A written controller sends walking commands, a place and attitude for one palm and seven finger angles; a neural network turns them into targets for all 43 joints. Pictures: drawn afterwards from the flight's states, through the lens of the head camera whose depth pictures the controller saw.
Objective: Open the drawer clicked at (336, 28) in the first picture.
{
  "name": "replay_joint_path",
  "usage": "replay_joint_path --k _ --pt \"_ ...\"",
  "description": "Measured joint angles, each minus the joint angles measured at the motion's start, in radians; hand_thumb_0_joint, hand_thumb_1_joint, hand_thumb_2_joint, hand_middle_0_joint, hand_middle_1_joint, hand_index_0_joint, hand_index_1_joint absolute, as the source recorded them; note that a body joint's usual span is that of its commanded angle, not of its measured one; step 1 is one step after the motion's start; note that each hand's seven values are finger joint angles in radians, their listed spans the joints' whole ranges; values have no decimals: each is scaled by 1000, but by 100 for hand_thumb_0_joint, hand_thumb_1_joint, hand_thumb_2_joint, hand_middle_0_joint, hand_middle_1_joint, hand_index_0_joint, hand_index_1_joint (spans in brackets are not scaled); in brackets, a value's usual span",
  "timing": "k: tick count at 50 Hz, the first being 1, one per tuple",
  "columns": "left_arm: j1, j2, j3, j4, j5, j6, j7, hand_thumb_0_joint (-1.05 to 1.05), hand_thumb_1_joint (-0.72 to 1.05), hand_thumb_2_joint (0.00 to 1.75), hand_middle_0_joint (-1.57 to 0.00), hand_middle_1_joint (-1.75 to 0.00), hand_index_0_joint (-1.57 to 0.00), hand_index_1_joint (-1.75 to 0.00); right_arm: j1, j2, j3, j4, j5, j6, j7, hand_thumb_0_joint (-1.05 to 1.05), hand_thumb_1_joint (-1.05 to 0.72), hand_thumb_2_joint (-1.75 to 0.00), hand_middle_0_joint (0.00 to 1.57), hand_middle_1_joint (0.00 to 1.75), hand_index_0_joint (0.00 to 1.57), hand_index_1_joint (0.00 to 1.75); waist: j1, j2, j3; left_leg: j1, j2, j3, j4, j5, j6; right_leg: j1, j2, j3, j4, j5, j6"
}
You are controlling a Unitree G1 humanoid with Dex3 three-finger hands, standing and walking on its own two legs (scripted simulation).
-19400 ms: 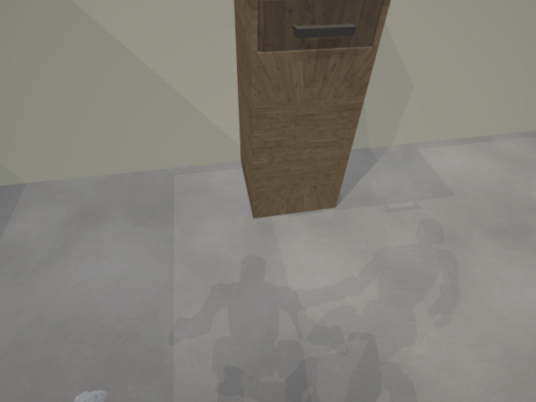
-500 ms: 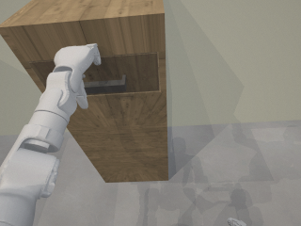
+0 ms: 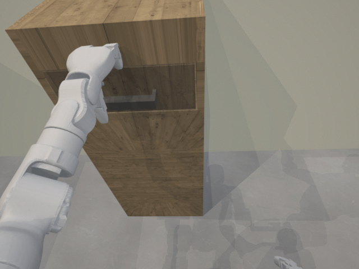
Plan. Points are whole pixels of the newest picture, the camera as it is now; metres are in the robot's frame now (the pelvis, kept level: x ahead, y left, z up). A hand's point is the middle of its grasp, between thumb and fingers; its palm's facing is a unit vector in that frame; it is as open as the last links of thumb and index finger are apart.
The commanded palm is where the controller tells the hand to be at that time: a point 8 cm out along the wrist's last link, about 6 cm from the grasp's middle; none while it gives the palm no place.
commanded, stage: move the hooked fingers above the handle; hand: left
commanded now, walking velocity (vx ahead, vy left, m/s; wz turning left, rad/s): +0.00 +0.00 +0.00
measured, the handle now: (122, 98) +0.51 +0.17 +0.12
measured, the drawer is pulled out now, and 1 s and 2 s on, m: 0.00 0.00 0.00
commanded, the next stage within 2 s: none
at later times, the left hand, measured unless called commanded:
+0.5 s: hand (87, 86) +0.46 +0.21 +0.20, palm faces +0.02 +0.01 -1.00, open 13.8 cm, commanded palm +0.42 +0.19 +0.24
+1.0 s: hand (95, 92) +0.45 +0.20 +0.19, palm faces -0.02 +0.01 -1.00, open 13.5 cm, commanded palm +0.43 +0.18 +0.24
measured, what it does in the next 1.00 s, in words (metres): stands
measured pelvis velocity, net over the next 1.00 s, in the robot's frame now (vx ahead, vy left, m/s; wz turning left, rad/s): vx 0.00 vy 0.00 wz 0.02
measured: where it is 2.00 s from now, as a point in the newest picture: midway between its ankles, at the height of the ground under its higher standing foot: outside the picture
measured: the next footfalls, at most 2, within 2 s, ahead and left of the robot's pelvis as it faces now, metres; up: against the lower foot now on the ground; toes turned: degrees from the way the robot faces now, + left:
none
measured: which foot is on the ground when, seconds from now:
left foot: down 0.00-1.00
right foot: down 0.00-1.00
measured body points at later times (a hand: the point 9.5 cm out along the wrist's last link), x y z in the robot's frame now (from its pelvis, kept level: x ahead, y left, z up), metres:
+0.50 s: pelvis +0.00 -0.01 +0.00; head +0.02 -0.04 +0.45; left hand +0.45 +0.21 +0.26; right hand +0.12 -0.25 -0.14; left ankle -0.02 +0.11 -0.74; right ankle -0.03 -0.11 -0.74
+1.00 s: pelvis +0.00 +0.00 +0.00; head +0.02 -0.03 +0.45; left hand +0.45 +0.19 +0.24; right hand +0.12 -0.24 -0.14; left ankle -0.02 +0.11 -0.74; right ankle -0.03 -0.11 -0.74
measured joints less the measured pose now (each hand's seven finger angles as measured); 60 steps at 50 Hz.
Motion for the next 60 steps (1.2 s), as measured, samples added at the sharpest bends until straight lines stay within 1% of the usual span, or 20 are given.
replay_joint_path --k 3,7,11,13,16,19,23,26,29,31,33,37,40,43,47,50,52,55,58,60 --pt "51 1 -12 -25 -4 -14 -60 0 -49 30 -32 -120 -33 -124 7 -1 5 -21 4 12 -6 1 -91 -90 20 30 20 30 -4 -3 6 12 2 1 4 -6 -1 11 2 1 5 -6 -2" --pt "150 5 -7 -117 -30 -106 -93 0 -49 30 -32 -120 -33 -122 16 -3 -4 -50 -3 1 -18 1 -91 -90 20 30 20 30 -4 -13 32 17 4 0 16 -12 -3 16 5 0 16 -12 -5" --pt "211 13 -11 -220 -40 -211 -32 0 -49 30 -33 -120 -33 -121 25 -6 -29 -47 -15 -27 -26 1 -91 -90 20 30 20 30 10 -15 45 7 4 -7 33 -19 -5 13 5 -9 24 -16 -8" --pt "198 17 -11 -225 -41 -232 21 0 -49 30 -33 -120 -33 -121 22 -8 -35 -28 -17 -39 -26 1 -91 -90 20 30 20 30 18 -13 46 1 5 -13 38 -20 -6 12 5 -14 23 -16 -9" --pt "124 22 4 -153 -39 -202 90 0 -49 30 -33 -120 -33 -121 7 -7 -30 10 -12 -48 -24 1 -91 -90 20 30 20 30 23 -11 42 -7 5 -18 37 -16 -8 7 5 -19 19 -12 -9" --pt "33 39 21 -30 -25 -112 107 0 -49 30 -33 -120 -33 -121 -6 -2 -17 34 -7 -43 -19 1 -91 -90 20 30 20 30 17 -10 29 -14 5 -17 25 -8 -10 -3 6 -18 12 -6 -9" --pt "-25 62 16 62 -11 0 34 0 -49 30 -32 -120 -32 -121 3 -1 -8 24 1 -21 -13 1 -91 -90 20 30 20 30 3 -4 14 -17 6 -17 13 -2 -9 -7 6 -18 2 -1 -8" --pt "1 59 -20 13 -17 11 -59 -1 -49 30 -32 -120 -32 -121 21 -7 -9 3 4 -3 -11 1 -91 -90 20 30 20 30 -1 -5 11 -9 3 -20 14 -5 -6 2 3 -21 2 -5 -7" --pt "67 31 -50 -74 -40 -53 -128 -1 -49 30 -32 -120 -31 -121 30 -14 -12 -15 2 -1 -14 1 -91 -90 20 30 20 30 -3 -12 16 -1 0 -19 22 -13 -2 11 0 -21 9 -13 -5" --pt "125 9 -53 -144 -59 -123 -138 -1 -49 30 -32 -120 -32 -121 29 -17 -17 -29 -2 -6 -19 1 -91 -90 20 30 20 30 -4 -15 24 4 -1 -14 28 -19 0 14 0 -15 16 -17 -3" --pt "171 -10 -48 -196 -74 -197 -113 -1 -49 30 -32 -120 -32 -121 23 -16 -23 -38 -8 -17 -25 1 -91 -90 20 30 20 30 -5 -16 33 4 0 -8 36 -24 1 13 0 -9 22 -20 -2" --pt "178 -8 6 -202 -64 -275 23 0 -49 30 -32 -120 -33 -121 0 -4 -25 -28 -16 -39 -35 1 -91 -90 20 30 20 30 -2 -17 48 -5 4 2 44 -26 1 4 5 0 25 -15 -1" --pt "106 26 36 -128 -32 -228 120 0 -49 30 -33 -120 -33 -121 -14 9 -18 -2 -12 -47 -33 0 -91 -90 20 30 20 30 3 -18 50 -16 7 3 38 -18 -1 -8 7 1 18 -6 -2" --pt "23 62 59 -17 -5 -127 145 0 -49 30 -33 -121 -33 -121 -17 15 -7 28 -11 -40 -20 0 -91 -90 20 30 20 30 11 -13 33 -29 7 4 24 -8 -3 -22 7 3 6 4 -2" --pt "-17 39 -17 14 -3 17 50 -1 -49 30 -35 -122 -37 -124 7 8 -8 32 4 -6 -2 0 -91 -90 20 30 20 30 17 1 5 -27 0 -8 13 -1 1 -15 0 -10 -6 6 2" --pt "8 12 -57 0 -22 56 -47 -1 -49 30 -34 -122 -36 -124 14 1 -4 15 11 10 -2 1 -91 -90 20 30 20 30 6 3 4 -12 -6 -13 11 -2 4 0 -6 -14 -2 -1 4" --pt "34 -7 -79 -26 -38 21 -99 -1 -49 30 -34 -121 -35 -123 15 -1 -2 1 10 4 -11 1 -91 -90 20 30 20 30 -3 -3 13 -3 -9 -15 14 -4 6 7 -9 -17 5 -6 4" --pt "92 -29 -75 -95 -52 -98 -122 -1 -49 30 -33 -121 -34 -122 14 -1 -6 -24 1 -14 -27 1 -91 -90 20 30 20 30 -12 -15 28 2 -8 -10 25 -10 6 9 -8 -12 18 -12 3" --pt "139 -33 -40 -159 -56 -224 -63 -1 -49 30 -33 -120 -34 -121 12 -1 -17 -39 -14 -34 -39 1 -91 -90 20 30 20 30 -16 -18 36 1 -2 0 35 -17 4 6 -2 -2 25 -14 1" --pt "136 -28 -11 -158 -49 -262 10 0 -49 30 -33 -120 -34 -121 9 1 -22 -33 -17 -44 -43 1 -91 -90 20 30 20 30 -14 -16 39 -2 2 5 38 -20 2 3 2 3 26 -12 0"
